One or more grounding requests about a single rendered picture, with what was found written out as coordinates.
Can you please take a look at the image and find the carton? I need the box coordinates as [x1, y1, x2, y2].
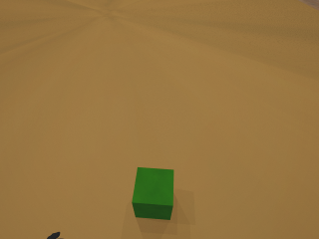
[132, 167, 174, 220]

